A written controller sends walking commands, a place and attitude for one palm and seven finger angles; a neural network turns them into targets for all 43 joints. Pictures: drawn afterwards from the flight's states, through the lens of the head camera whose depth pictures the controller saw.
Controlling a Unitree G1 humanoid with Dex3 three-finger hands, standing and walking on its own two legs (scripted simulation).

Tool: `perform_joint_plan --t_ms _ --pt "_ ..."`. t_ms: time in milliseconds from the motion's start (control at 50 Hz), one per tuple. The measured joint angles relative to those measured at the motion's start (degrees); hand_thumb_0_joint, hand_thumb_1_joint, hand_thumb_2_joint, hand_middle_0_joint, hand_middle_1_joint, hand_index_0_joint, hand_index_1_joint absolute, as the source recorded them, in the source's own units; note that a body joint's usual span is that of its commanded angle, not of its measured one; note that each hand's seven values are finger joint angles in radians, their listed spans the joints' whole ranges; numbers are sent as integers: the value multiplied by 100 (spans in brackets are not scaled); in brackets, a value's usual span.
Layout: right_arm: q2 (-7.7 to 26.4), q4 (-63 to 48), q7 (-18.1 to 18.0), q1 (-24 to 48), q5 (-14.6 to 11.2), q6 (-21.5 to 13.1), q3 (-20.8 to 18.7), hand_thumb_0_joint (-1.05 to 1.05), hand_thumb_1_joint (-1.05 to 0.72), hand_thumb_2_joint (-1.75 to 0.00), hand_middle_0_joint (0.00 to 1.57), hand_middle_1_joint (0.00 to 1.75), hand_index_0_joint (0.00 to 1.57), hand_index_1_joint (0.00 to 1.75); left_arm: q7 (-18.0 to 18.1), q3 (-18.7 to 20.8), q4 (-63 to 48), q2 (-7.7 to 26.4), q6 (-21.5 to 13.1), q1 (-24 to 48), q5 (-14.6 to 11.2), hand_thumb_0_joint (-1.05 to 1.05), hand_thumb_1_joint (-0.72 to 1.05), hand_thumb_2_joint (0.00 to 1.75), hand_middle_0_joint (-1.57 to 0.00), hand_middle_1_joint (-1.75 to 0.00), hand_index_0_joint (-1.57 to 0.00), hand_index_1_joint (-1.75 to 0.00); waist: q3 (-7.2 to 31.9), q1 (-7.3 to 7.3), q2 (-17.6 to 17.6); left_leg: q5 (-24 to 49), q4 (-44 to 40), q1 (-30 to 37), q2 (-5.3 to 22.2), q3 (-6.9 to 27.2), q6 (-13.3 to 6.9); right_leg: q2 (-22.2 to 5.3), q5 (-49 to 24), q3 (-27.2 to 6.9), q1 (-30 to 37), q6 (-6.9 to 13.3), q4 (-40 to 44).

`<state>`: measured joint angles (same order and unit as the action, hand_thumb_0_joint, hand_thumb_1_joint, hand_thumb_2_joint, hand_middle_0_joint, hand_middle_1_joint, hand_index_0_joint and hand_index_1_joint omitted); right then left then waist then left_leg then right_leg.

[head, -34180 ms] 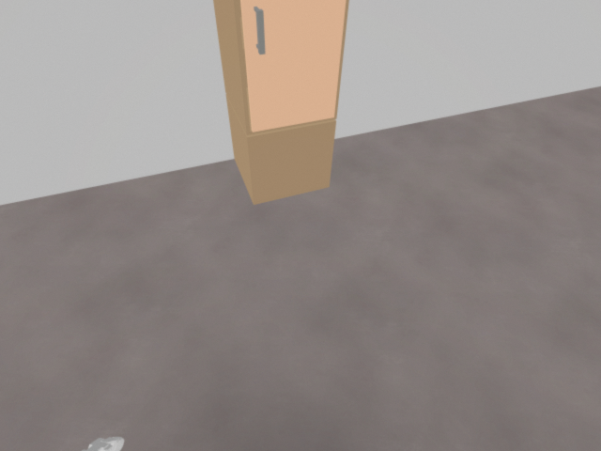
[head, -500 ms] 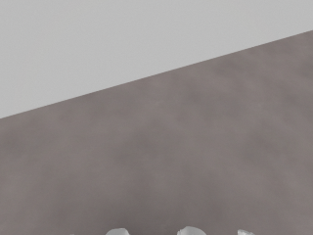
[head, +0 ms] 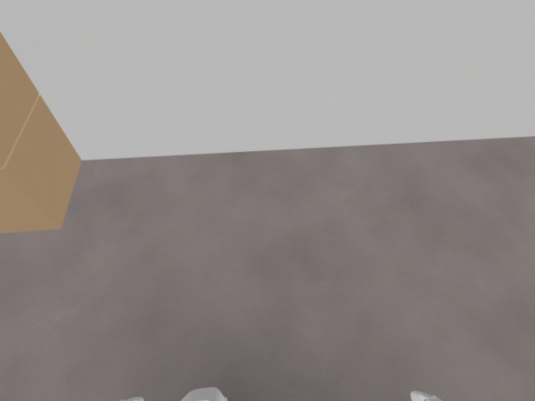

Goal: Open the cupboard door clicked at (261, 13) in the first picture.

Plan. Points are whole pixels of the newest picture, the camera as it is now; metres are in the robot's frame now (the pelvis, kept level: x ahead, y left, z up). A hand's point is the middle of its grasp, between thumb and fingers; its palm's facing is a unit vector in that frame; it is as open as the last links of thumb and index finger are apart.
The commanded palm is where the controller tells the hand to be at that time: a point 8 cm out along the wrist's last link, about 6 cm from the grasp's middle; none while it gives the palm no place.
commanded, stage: turn to face it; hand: left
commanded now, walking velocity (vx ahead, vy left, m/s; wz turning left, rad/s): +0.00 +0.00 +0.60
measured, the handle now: out of the picture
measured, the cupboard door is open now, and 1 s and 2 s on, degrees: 46 46 46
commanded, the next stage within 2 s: take the last steps up to it in 1.40 s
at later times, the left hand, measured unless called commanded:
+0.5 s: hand out of the picture +0.05 +0.20 -0.15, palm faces +0.30 -0.91 -0.29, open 7.4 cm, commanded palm none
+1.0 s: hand out of the picture -0.04 +0.22 -0.16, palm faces +0.59 -0.77 -0.26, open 7.4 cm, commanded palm none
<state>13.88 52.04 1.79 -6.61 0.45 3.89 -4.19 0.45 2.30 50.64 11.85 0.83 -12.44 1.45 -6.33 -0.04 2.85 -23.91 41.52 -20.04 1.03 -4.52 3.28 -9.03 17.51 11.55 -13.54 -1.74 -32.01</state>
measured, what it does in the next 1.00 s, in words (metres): steps on the spot, turning left: left foot, then right foot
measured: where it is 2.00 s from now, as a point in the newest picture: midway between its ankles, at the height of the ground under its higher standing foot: outside the picture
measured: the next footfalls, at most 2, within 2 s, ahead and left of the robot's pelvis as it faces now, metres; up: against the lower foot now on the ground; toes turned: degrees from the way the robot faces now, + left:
left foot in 0.04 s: +0.05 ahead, +0.13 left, +0.00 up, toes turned +6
right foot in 0.40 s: +0.08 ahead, -0.14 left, +0.00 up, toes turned +11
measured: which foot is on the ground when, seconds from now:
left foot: up 0.00-0.02, down 0.04-0.38, up 0.40-0.70, down 0.72-1.00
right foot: down 0.00-0.04, up 0.06-0.38, down 0.40-0.72, up 0.74-1.00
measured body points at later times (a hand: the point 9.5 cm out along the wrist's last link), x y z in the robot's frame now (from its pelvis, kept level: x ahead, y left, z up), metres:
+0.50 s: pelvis +0.01 -0.03 +0.00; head +0.06 -0.04 +0.45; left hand +0.04 +0.24 -0.12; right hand +0.15 -0.27 -0.15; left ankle -0.04 +0.10 -0.67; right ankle +0.04 -0.15 -0.74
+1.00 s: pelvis +0.01 -0.02 +0.00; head +0.04 +0.02 +0.45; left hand -0.07 +0.26 -0.14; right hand +0.23 -0.17 -0.13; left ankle -0.02 +0.09 -0.74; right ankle +0.09 -0.15 -0.69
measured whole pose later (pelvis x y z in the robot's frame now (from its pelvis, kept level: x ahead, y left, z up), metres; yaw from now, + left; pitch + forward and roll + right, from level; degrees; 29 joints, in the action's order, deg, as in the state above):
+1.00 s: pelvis +0.01 -0.02 +0.00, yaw +36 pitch +1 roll -1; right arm 12.3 52.2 0.0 -9.0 1.4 2.1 -2.8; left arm 0.2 4.2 51.0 15.2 3.4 -8.8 0.8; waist -5.0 -0.2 0.6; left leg -11.8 29.1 -18.4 -1.2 4.1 -1.0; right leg -3.5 24.8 0.7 -24.7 -4.3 -52.1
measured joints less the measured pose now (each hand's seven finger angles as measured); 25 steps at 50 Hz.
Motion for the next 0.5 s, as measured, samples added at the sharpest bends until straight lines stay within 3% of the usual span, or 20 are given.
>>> perform_joint_plan --t_ms 40,100,180,280,380,400,440,500 --pt "35 -86 13 -17 8 -88 33 1 -91 -90 20 30 20 30 -29 25 13 22 33 -99 -41 1 90 90 -20 -30 -20 -30 66 2 -39 776 -851 325 21 58 -143 -56 230 133 -184 -89 -441" --pt "-95 -107 -51 21 58 -193 73 1 -91 -90 20 30 20 30 -11 101 135 196 241 11 -63 1 90 90 -20 -30 -20 -30 6 33 133 690 -542 122 -116 175 -442 60 1235 -456 -810 -238 -1961" --pt "-186 -89 -161 -116 82 -225 135 1 -91 -90 20 30 20 30 -16 180 202 299 316 165 -52 1 91 90 -20 -30 -20 -30 59 27 40 805 -856 182 -135 447 -429 356 908 -837 -1314 -275 -2909" --pt "-196 16 -196 -275 95 -207 149 1 -91 -90 20 30 21 30 -21 181 71 311 254 350 -83 1 91 90 -20 -30 -19 -30 91 -21 -165 1065 -1215 276 -171 803 -373 542 779 -1032 -1191 -275 -2166" --pt "-135 85 -178 -413 68 -95 71 1 -90 -90 20 30 21 30 -15 128 -108 256 123 450 -108 1 91 90 -20 -30 -19 -30 176 -101 -360 997 -967 95 -264 1180 -198 722 235 -1024 -417 -190 -328" --pt "-124 88 -170 -435 40 -69 46 1 -90 -90 20 30 21 30 -2 123 -154 261 56 425 -83 1 91 90 -20 -30 -19 -30 215 -79 -328 762 -715 -37 -319 1169 -193 678 -97 -1034 -308 -41 8" --pt "-15 142 -145 -383 29 -4 -31 1 -91 -90 20 30 21 30 38 79 -142 142 7 440 -50 1 91 90 -20 -30 -19 -30 139 -112 -468 -88 413 -396 -315 1086 -164 653 -80 -850 -281 125 -148" --pt "105 195 -93 -345 49 69 -107 1 -91 -90 20 30 20 30 69 14 -127 -20 21 340 -45 0 91 90 -20 -30 -20 -30 107 -159 -513 -238 1929 -817 -236 739 -73 512 16 -602 -43 142 27"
